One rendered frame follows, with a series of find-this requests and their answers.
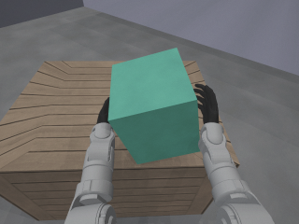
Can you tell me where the robot left upper arm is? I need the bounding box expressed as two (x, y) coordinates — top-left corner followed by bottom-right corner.
(65, 203), (117, 224)

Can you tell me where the robot right upper arm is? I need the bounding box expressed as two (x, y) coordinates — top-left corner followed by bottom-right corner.
(216, 203), (274, 224)

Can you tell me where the carton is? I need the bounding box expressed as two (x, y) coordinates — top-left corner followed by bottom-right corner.
(107, 48), (201, 164)

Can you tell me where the robot left forearm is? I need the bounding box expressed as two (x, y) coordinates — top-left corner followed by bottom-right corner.
(64, 122), (115, 224)

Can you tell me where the pedestal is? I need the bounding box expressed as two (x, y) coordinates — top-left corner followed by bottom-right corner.
(0, 61), (240, 221)

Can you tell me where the robot left hand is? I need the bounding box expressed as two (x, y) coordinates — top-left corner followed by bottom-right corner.
(96, 97), (110, 124)

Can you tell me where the robot right hand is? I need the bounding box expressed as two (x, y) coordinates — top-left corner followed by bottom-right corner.
(193, 83), (220, 124)

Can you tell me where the robot right forearm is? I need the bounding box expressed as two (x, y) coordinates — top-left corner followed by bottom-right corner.
(198, 122), (275, 224)

